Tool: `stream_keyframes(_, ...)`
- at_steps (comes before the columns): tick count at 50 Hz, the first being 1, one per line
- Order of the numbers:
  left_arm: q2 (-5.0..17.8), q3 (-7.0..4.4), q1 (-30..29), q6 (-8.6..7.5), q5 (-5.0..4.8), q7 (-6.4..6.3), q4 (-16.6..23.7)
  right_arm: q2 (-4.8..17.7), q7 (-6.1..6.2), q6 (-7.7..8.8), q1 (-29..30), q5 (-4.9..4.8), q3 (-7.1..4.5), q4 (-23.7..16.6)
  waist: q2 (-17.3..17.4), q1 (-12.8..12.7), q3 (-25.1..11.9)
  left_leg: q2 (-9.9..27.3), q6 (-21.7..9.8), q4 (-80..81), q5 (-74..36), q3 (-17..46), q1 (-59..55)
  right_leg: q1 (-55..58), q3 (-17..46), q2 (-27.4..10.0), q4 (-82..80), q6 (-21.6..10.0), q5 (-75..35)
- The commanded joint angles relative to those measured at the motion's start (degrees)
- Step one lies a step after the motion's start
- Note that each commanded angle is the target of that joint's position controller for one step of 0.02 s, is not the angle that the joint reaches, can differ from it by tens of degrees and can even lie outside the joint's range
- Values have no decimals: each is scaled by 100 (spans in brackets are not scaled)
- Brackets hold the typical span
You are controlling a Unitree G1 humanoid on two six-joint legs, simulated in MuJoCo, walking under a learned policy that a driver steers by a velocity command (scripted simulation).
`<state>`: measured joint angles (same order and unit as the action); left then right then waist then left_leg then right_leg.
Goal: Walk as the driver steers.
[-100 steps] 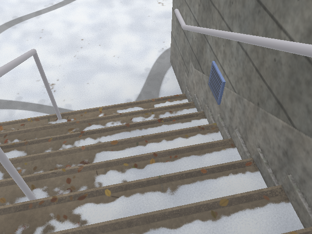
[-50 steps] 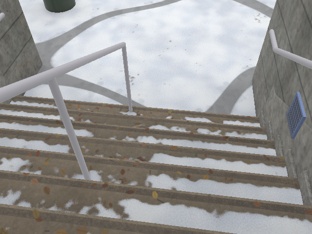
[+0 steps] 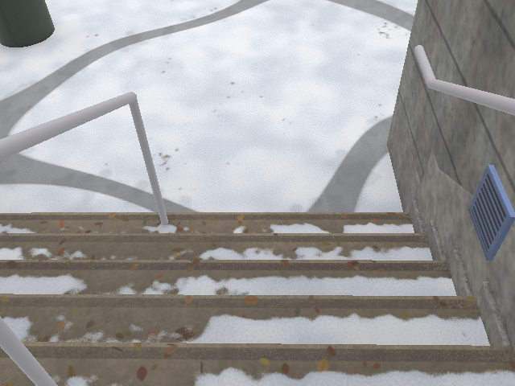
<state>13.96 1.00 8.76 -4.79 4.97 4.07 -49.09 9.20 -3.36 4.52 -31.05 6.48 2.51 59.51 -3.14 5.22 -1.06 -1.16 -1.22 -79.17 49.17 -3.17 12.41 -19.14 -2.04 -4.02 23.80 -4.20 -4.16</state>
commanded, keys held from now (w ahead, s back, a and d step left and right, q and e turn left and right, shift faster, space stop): w+e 0.22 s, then w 0.72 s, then w+q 0.06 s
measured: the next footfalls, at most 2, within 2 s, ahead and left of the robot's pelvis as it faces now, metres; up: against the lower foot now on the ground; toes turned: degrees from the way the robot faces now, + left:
left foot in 0.48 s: +0.42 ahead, +0.05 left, -0.16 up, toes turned -9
right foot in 0.98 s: +0.67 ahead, -0.24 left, -0.33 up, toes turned -17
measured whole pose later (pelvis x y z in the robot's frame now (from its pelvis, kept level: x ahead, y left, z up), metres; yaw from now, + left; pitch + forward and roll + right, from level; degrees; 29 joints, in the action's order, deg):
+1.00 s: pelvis +0.58 -0.11 -0.32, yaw -12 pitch +0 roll +5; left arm 12.2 2.0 3.0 -4.5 5.0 4.3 -49.3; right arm 6.7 -3.0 4.2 -37.1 5.2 2.4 64.6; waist -4.2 8.8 -2.2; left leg -4.3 -2.9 -72.5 48.8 -2.5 9.6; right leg -16.4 -1.1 -5.3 16.5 -3.5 -11.4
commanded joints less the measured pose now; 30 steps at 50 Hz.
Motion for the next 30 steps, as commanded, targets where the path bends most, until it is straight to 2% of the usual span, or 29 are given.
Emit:
stream_keyframes(1, 1720, -655, 3803, 28, 13, 85, -977, 421, -463, -26, -552, -91, -169, -353, -1025, -1250, -1876, -336, 147, -4119, -239, 332, 4409, 6166, 1924, -1284, 1491, -2042, -5015)
stream_keyframes(2, 1624, -708, 3528, 27, 65, 89, -881, 760, -409, 20, 692, -345, -214, -1047, -453, -1631, -1185, -201, 237, -4220, -372, 346, 5945, 5735, 2886, -1745, 824, -2233, -2663)
stream_keyframes(3, 1383, -633, 3157, 2, -117, 115, -950, 881, -199, 50, 1351, -484, -226, -1390, -166, -1549, -291, 99, 122, -3964, -1014, 630, 6718, 4481, 3616, -2048, 231, -2101, 459)
stream_keyframes(4, 459, -323, 2429, 16, -16, 124, -838, 753, 22, 67, 1145, -345, -176, -1207, 693, -1051, 241, 605, -87, -2828, -2270, 1018, 6153, 2734, 3250, -1766, 46, -1682, 1725)
stream_keyframes(5, 122, -151, 1866, -13, 84, 127, -698, 497, 144, 41, 984, -259, -108, -1148, 516, -528, 678, 789, -273, -2260, -2873, 1174, 5210, 840, 3130, -1508, -216, -1791, 1843)
stream_keyframes(6, -454, 47, 975, -180, 138, -45, -493, 203, 178, 61, 1062, -36, -2, -1081, 518, -135, 817, 1219, -473, -66, -4499, 1393, 4221, -563, 2379, -801, -488, -1387, 2065)
stream_keyframes(7, -378, 56, 538, -293, -30, -108, -314, 297, 121, 53, 1270, 19, -35, -979, 460, -310, 967, 1073, -415, 1447, -5463, 997, 3122, -1646, 1583, -414, -636, -1422, 1974)
stream_keyframes(8, -164, 42, 952, -345, -140, -148, -505, 418, 66, -26, 1584, 20, -70, -1020, 54, -486, 683, 889, -263, 1742, -5690, 604, 2567, -1847, 1507, -185, -634, -1462, 2272)
stream_keyframes(9, 93, 19, 1466, -349, -88, -134, -766, 310, -8, -80, 1693, -23, -24, -1055, -187, -524, 442, 807, -111, 1411, -5743, 443, 2237, -2094, 1668, -139, -396, -1480, 1971)
stream_keyframes(10, 286, -14, 1673, -348, 23, -132, -807, 216, -119, -50, 1342, -19, 55, -1010, 29, -362, 342, 665, -31, 1050, -6016, 407, 1819, -2394, 1666, -72, 252, -1474, 1362)
stream_keyframes(11, 127, 16, 2212, -411, 49, -256, -957, 411, -158, -29, 1782, 38, 42, -1141, 434, -771, 273, 770, 74, 2003, -6818, 986, 3187, -928, 1995, -34, 766, -1500, 1396)
stream_keyframes(12, 100, 25, 2639, -430, -7, -323, -1079, 558, -124, -13, 2353, 54, 24, -1305, 328, -1047, 319, 767, 211, 2614, -6845, 1034, 4277, 228, 2377, -209, 1180, -1520, 1402)
stream_keyframes(13, -82, 72, 2717, -401, -66, -412, -1013, 657, -81, -1, 2692, 52, 47, -1364, 658, -1261, 292, 713, 248, 4070, -7861, 956, 3961, 161, 2144, 20, 1622, -1323, 2087)
stream_keyframes(14, -115, 132, 2845, -360, 7, -336, -1099, 412, -31, -10, 2725, 27, 91, -1411, 323, -1130, 292, 527, 197, 4076, -7973, 582, 2519, -1050, 2058, 153, 1481, -1268, 2454)
stream_keyframes(15, -60, 131, 2667, -305, 123, -263, -1081, 485, -1, -78, 2800, -13, 83, -1480, 143, -1002, 440, 507, 161, 3872, -8052, 452, 1812, -1815, 2033, 157, 1510, -1233, 2804)
stream_keyframes(16, 53, 124, 2270, -250, 97, -197, -839, 553, -48, -93, 2856, 2, 65, -1638, 71, -869, 413, 449, 126, 3776, -7776, 311, 1139, -2434, 1909, 322, 1579, -1139, 3071)
stream_keyframes(17, 116, 117, 2224, -256, 66, -138, -817, 611, -66, -119, 2912, 33, 35, -1709, 43, -789, 519, 414, 118, 3689, -7343, 238, 807, -2551, 2111, 299, 1616, -1156, 3167)
stream_keyframes(18, 154, 82, 2373, -265, -15, -149, -840, 731, -79, -129, 3024, 4, 2, -1770, 151, -895, 655, 435, 146, 4109, -6819, 284, 1085, -1969, 2388, 225, 1875, -1178, 3097)
stream_keyframes(20, 165, 34, 2744, -187, -149, -257, -960, 748, -79, -142, 3333, -52, 8, -1770, 113, -1263, 838, 485, 57, 5494, -5926, 518, 2039, -101, 3037, 43, 2457, -1219, 2365)
stream_keyframes(21, 224, -12, 2763, -140, -186, -278, -994, 731, -47, -140, 3380, -62, 1, -1728, 32, -1374, 875, 446, -15, 6097, -5568, 509, 2211, 536, 3226, -11, 2670, -1250, 1757)
stream_keyframes(22, 157, -10, 2756, -85, -97, -251, -1052, 737, -8, -115, 3125, -104, -31, -1542, 77, -1313, 713, 503, -132, 6599, -5970, 565, 1527, 613, 3055, 149, 3179, -1109, 1548)
stream_keyframes(23, 212, -19, 2530, -24, -120, -141, -1040, 837, 15, -36, 1946, -221, -153, -1078, 430, -775, 473, 366, -247, 7072, -6776, 139, 55, 183, 2504, 424, 4096, -941, 962)
stream_keyframes(24, 239, -69, 2684, 72, 128, 232, -1227, 1097, -5, 17, -98, -202, -354, -415, 672, 6, -115, 613, -587, 6198, -7166, 74, -2664, -1422, 1907, 711, 5554, -546, 353)
stream_keyframes(25, -247, -36, 3150, -9, -17, 407, -1189, 1496, -104, 9, -1821, -234, -570, -106, 1898, 361, -1514, 1767, -1946, 4358, -10326, 969, -5588, -3450, 1052, 1364, 8670, 41, 3563)
stream_keyframes(26, -160, -52, 3199, -52, -154, 426, -857, 1942, -276, -39, -1303, -198, -675, -223, 1446, 69, -1871, 2519, -2619, 4045, -11159, 2094, -5871, -4729, 772, 1361, 9939, 189, 5169)
stream_keyframes(27, 20, -74, 2310, -40, -267, 309, -187, 2060, -259, -98, -648, -46, -818, -416, 1102, 297, -1471, 3227, -3028, 4663, -8759, 3348, -5763, -6180, 862, 1116, 9989, 486, 5001)
stream_keyframes(28, 17, -5, 1800, 21, -239, 149, -50, 1186, -128, -118, 116, 55, -603, -530, 240, 164, -551, 3172, -2359, 5278, -5930, 3112, -4374, -6690, 1277, 460, 9260, 341, 3738)
stream_keyframes(29, -14, -40, 1700, 79, -146, -36, -278, 396, -117, -94, 624, -37, -334, -559, -440, -247, 81, 2492, -2057, 5597, -5452, 2405, -2335, -5641, 1256, 165, 8206, 198, 2676)
stream_keyframes(30, -199, 21, 1661, 84, 16, -67, -301, -189, 40, 45, 1415, -20, -123, -764, -441, -882, 472, 1629, -1605, 5877, -5750, 1406, -291, -4167, 1314, -337, 5884, 1, 1080)
Over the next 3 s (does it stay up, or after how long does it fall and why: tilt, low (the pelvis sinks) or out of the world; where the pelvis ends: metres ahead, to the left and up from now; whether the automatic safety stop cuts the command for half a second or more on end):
stays up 1.25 -0.17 -0.68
